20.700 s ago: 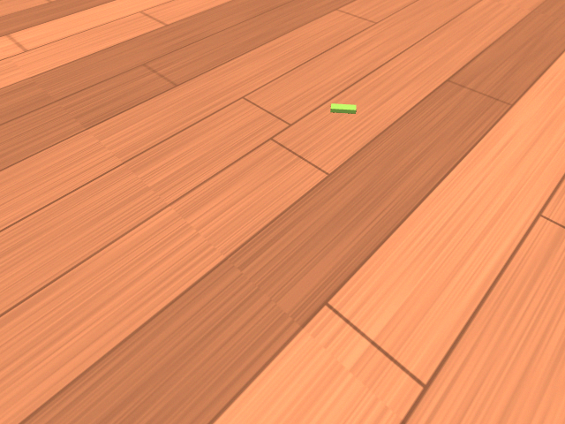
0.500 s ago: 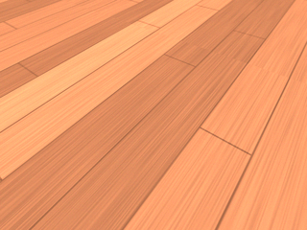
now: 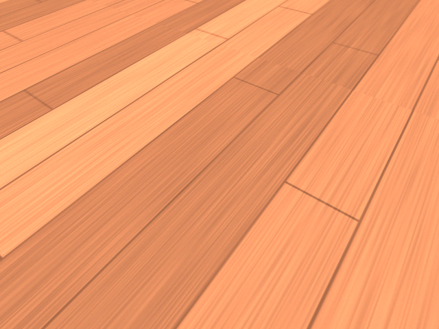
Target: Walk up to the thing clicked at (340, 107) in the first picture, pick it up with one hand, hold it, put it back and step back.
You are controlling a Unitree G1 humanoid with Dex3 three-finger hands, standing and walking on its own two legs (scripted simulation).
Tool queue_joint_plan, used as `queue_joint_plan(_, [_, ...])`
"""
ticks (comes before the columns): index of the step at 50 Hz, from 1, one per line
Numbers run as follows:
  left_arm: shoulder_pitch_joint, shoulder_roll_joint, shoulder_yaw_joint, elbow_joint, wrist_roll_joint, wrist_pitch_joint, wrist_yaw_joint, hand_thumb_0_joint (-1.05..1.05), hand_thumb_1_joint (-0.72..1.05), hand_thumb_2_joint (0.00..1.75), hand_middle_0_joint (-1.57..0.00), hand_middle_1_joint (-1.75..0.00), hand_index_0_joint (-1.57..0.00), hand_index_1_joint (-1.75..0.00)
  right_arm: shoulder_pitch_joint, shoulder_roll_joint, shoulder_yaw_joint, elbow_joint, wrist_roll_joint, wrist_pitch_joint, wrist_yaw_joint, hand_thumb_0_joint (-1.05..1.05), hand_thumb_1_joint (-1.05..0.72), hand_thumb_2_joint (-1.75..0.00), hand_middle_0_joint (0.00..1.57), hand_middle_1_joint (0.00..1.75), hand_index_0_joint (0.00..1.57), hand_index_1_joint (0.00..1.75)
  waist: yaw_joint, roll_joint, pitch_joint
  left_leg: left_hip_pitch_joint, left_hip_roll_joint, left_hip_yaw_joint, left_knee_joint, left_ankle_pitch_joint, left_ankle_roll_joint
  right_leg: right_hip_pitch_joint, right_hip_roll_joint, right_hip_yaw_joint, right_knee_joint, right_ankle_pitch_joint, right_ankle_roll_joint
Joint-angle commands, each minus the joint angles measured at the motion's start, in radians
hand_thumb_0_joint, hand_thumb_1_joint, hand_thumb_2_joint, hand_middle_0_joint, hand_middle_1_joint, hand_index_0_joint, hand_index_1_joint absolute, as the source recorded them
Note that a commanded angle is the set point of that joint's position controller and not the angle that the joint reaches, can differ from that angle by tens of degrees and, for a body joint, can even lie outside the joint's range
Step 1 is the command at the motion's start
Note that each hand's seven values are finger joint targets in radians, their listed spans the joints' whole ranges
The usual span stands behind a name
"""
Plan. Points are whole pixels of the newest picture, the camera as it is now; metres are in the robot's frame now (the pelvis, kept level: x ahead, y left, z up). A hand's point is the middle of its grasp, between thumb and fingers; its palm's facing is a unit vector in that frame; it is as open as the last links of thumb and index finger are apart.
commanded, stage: stand
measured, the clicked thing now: out of the picture -0.55 -0.42 -0.77
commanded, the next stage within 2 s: walk up in 0.20 s
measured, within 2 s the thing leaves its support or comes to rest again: neither
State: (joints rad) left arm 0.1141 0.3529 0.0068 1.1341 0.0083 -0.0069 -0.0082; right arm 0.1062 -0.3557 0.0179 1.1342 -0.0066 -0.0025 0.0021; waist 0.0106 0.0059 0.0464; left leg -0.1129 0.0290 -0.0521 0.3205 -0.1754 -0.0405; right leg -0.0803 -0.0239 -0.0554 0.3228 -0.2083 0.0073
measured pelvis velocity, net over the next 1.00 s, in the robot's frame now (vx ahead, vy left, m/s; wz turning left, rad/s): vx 0.26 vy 0.02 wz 0.01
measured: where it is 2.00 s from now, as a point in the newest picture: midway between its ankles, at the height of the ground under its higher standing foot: (230, 220)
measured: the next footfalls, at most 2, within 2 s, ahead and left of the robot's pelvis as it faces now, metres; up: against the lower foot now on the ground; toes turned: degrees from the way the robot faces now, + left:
left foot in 0.48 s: +0.16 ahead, +0.19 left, +0.00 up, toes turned +7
right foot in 0.88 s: +0.36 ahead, -0.10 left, +0.00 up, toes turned -4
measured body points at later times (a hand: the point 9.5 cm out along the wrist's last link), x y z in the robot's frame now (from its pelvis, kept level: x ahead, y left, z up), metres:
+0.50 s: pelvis +0.06 +0.05 -0.02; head +0.07 +0.07 +0.43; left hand +0.06 +0.39 -0.15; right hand +0.15 -0.29 -0.12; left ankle +0.12 +0.18 -0.75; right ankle -0.02 -0.11 -0.74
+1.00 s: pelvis +0.26 +0.02 -0.02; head +0.27 -0.01 +0.42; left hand +0.35 +0.34 -0.11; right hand +0.31 -0.30 -0.16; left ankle +0.17 +0.17 -0.68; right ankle +0.32 -0.09 -0.75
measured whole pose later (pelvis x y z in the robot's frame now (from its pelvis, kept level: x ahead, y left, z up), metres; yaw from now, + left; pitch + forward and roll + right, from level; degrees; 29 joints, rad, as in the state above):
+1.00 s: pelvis +0.26 +0.02 -0.02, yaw +1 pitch -4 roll +1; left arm 0.22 0.39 0.06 0.87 0.01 -0.08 -0.07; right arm 0.30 -0.42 -0.05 0.92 0.00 -0.03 0.04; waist 0.01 0.05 0.09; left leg -0.29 0.04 -0.02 1.09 -0.44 0.03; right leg -0.32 -0.05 -0.06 0.64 -0.26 -0.03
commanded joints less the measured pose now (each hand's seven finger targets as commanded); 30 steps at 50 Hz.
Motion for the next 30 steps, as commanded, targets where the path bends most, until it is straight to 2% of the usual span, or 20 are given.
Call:
queue_joint_plan(1, [-0.029,0.217,0.042,-0.053,-0.002,-0.018,0.013,0.0,0.9,0.9,-0.2,-0.3,-0.2,-0.3,-0.027,-0.212,-0.037,-0.051,-0.002,-0.025,-0.015,0.0,-0.9,-0.9,0.2,0.3,0.2,0.3,-0.005,0.005,-0.059,-0.01,0.095,-0.057,-0.043,0.177,0.047,0.011,-0.116,0.087,-0.053,0.136,-0.021])
queue_joint_plan(9, [-0.034,0.22,0.041,-0.055,-0.001,-0.021,0.014,0.0,0.9,0.9,-0.2,-0.3,-0.2,-0.3,-0.029,-0.209,-0.039,-0.055,-0.001,-0.023,-0.013,0.0,-0.9,-0.9,0.2,0.3,0.2,0.3,-0.01,-0.01,-0.058,0.001,0.095,-0.057,-0.035,0.177,0.049,-0.001,-0.118,0.088,-0.059,0.136,-0.022])
queue_joint_plan(10, [0.036,0.308,0.109,-0.109,0.014,-0.035,-0.014,0.0,0.9,0.9,-0.2,-0.3,-0.2,-0.3,0.027,-0.279,-0.103,-0.108,-0.015,-0.037,0.012,0.0,-0.9,-0.9,0.2,0.3,0.2,0.3,0.011,-0.038,-0.144,-0.059,0.034,-0.044,0.066,-0.333,0.119,0.08,-0.075,0.078,0.01,-0.357,-0.068])
queue_joint_plan(11, [0.079,0.315,0.116,-0.097,0.025,-0.037,-0.021,0.0,0.9,0.9,-0.2,-0.3,-0.2,-0.3,-0.022,-0.282,-0.111,-0.124,-0.026,-0.036,0.023,0.0,-0.9,-0.9,0.2,0.3,0.2,0.3,0.045,-0.043,-0.066,-0.236,0.028,-0.031,0.126,-0.445,0.119,0.085,-0.13,0.157,-0.013,-0.518,-0.104])
queue_joint_plan(12, [0.12,0.336,0.135,-0.099,0.028,-0.042,-0.023,0.0,0.9,0.9,-0.2,-0.3,-0.2,-0.3,-0.095,-0.257,-0.109,-0.161,-0.027,-0.032,0.031,0.0,-0.9,-0.9,0.2,0.3,0.2,0.3,0.085,-0.111,0.015,-0.448,-0.011,0.047,0.251,-0.378,0.092,0.16,-0.216,0.268,-0.108,-0.616,-0.156])
queue_joint_plan(13, [0.16,0.37,0.151,-0.115,0.031,-0.05,-0.02,0.0,0.9,0.9,-0.2,-0.3,-0.2,-0.3,-0.149,-0.236,-0.11,-0.203,-0.035,-0.031,0.034,0.0,-0.9,-0.9,0.2,0.3,0.2,0.3,0.128,-0.193,0.09,-0.614,-0.005,0.072,0.465,-0.309,0.076,0.179,-0.363,0.421,-0.227,-0.618,-0.227])
queue_joint_plan(14, [0.152,0.37,0.153,-0.14,0.037,-0.059,-0.02,0.0,0.9,0.9,-0.2,-0.3,-0.2,-0.3,-0.149,-0.235,-0.112,-0.21,-0.037,-0.038,0.037,0.0,-0.9,-0.9,0.2,0.3,0.2,0.3,0.125,-0.132,0.129,-0.649,0.039,0.006,0.506,-0.277,0.071,0.152,-0.424,0.464,-0.246,-0.518,-0.277])
queue_joint_plan(15, [0.122,0.347,0.15,-0.152,0.031,-0.063,-0.021,0.0,0.9,0.9,-0.2,-0.3,-0.2,-0.3,-0.112,-0.246,-0.12,-0.202,-0.032,-0.046,0.042,0.0,-0.9,-0.9,0.2,0.3,0.2,0.3,0.095,-0.071,0.124,-0.609,0.059,-0.027,0.516,-0.253,0.067,0.12,-0.39,0.418,-0.231,-0.454,-0.271])
queue_joint_plan(16, [0.085,0.336,0.148,-0.168,0.03,-0.066,-0.021,0.0,0.9,0.9,-0.2,-0.3,-0.2,-0.3,-0.061,-0.248,-0.126,-0.198,-0.025,-0.048,0.052,0.0,-0.9,-0.9,0.2,0.3,0.2,0.3,0.06,-0.066,0.09,-0.556,0.075,-0.032,0.497,-0.243,0.063,0.116,-0.342,0.34,-0.22,-0.429,-0.243])
queue_joint_plan(18, [0.004,0.354,0.147,-0.213,0.039,-0.068,-0.028,0.0,0.9,0.9,-0.2,-0.3,-0.2,-0.3,0.012,-0.242,-0.138,-0.196,-0.024,-0.052,0.069,0.0,-0.9,-0.9,0.2,0.3,0.2,0.3,0.009,-0.158,0.061,-0.375,0.095,0.006,0.394,-0.241,0.056,-0.01,-0.3,0.221,-0.189,-0.382,-0.218])
queue_joint_plan(20, [-0.02,0.334,0.139,-0.242,0.038,-0.064,-0.04,0.0,0.9,0.9,-0.2,-0.3,-0.2,-0.3,0.057,-0.23,-0.151,-0.195,-0.03,-0.054,0.076,0.0,-0.9,-0.9,0.2,0.3,0.2,0.3,-0.019,-0.181,0.056,-0.22,0.062,0.07,0.307,-0.161,0.048,-0.129,-0.232,0.117,-0.133,-0.318,-0.186])
queue_joint_plan(21, [-0.037,0.331,0.136,-0.254,0.034,-0.06,-0.044,0.0,0.9,0.9,-0.2,-0.3,-0.2,-0.3,0.123,-0.226,-0.161,-0.183,-0.031,-0.055,0.075,0.0,-0.9,-0.9,0.2,0.3,0.2,0.3,-0.054,-0.155,0.051,-0.089,0.043,0.106,0.252,-0.059,0.041,-0.23,-0.216,0.077,-0.069,-0.351,-0.17])
queue_joint_plan(22, [-0.034,0.313,0.13,-0.259,0.028,-0.053,-0.049,0.0,0.9,0.9,-0.2,-0.3,-0.2,-0.3,0.192,-0.227,-0.173,-0.16,-0.033,-0.058,0.07,0.0,-0.9,-0.9,0.2,0.3,0.2,0.3,-0.085,-0.1,0.029,0.034,0.005,0.149,0.195,-0.008,0.035,-0.294,-0.177,0.033,0.036,-0.346,-0.158])
queue_joint_plan(23, [0.017,0.264,0.117,-0.263,0.032,-0.046,-0.051,0.0,0.9,0.9,-0.2,-0.3,-0.2,-0.3,0.286,-0.274,-0.193,-0.129,-0.039,-0.064,0.06,0.0,-0.9,-0.9,0.2,0.3,0.2,0.3,-0.118,0.057,-0.043,0.23,-0.023,0.142,0.211,-0.08,0.052,-0.401,-0.13,-0.003,0.247,-0.309,-0.14])
queue_joint_plan(24, [0.065,0.195,0.093,-0.265,0.026,-0.042,-0.052,0.0,0.9,0.9,-0.2,-0.3,-0.2,-0.3,0.386,-0.349,-0.217,-0.121,-0.048,-0.067,0.043,0.0,-0.9,-0.9,0.2,0.3,0.2,0.3,-0.165,0.29,-0.069,0.32,0.099,-0.079,0.079,-0.372,0.106,-0.555,-0.03,-0.072,0.585,-0.371,-0.105])
queue_joint_plan(25, [0.062,0.185,0.09,-0.285,0.014,-0.04,-0.046,0.0,0.9,0.9,-0.2,-0.3,-0.2,-0.3,0.387,-0.43,-0.219,-0.162,-0.052,-0.077,0.036,0.0,-0.9,-0.9,0.2,0.3,0.2,0.3,-0.162,0.323,-0.065,0.197,0.345,-0.636,-0.191,-0.719,0.215,-0.637,0.094,0.084,0.807,-0.417,-0.069])
queue_joint_plan(26, [0.051,0.274,0.099,-0.282,0.017,-0.037,-0.037,0.0,0.9,0.9,-0.2,-0.3,-0.2,-0.3,0.25,-0.451,-0.22,-0.211,-0.018,-0.075,0.038,0.0,-0.9,-0.9,0.2,0.3,0.2,0.3,-0.108,0.168,0.008,0.042,0.427,-0.705,-0.241,-0.764,0.308,-0.595,-0.002,0.201,0.845,-0.357,-0.075])
queue_joint_plan(27, [0.09,0.298,0.097,-0.257,0.004,-0.037,-0.035,0.0,0.9,0.9,-0.2,-0.3,-0.2,-0.3,0.178,-0.415,-0.2,-0.234,-0.015,-0.079,0.035,0.0,-0.9,-0.9,0.2,0.3,0.2,0.3,-0.057,0.073,0.04,0.001,0.393,-0.535,-0.181,-0.644,0.286,-0.587,-0.033,0.22,0.853,-0.268,-0.068])
queue_joint_plan(28, [0.148,0.295,0.102,-0.226,-0.005,-0.038,-0.039,0.0,0.9,0.9,-0.2,-0.3,-0.2,-0.3,0.137,-0.37,-0.183,-0.257,-0.018,-0.086,0.033,0.0,-0.9,-0.9,0.2,0.3,0.2,0.3,-0.019,0.085,0.048,-0.008,0.337,-0.418,-0.148,-0.557,0.265,-0.564,-0.054,0.211,0.817,-0.208,-0.061])
queue_joint_plan(30, [0.19,0.307,0.109,-0.194,-0.001,-0.042,-0.047,0.0,0.9,0.9,-0.2,-0.3,-0.2,-0.3,0.136,-0.323,-0.166,-0.268,-0.014,-0.096,0.031,0.0,-0.9,-0.9,0.2,0.3,0.2,0.3,-0.007,0.131,0.059,-0.075,0.273,-0.236,-0.147,-0.407,0.234,-0.484,-0.078,0.181,0.705,-0.142,-0.036])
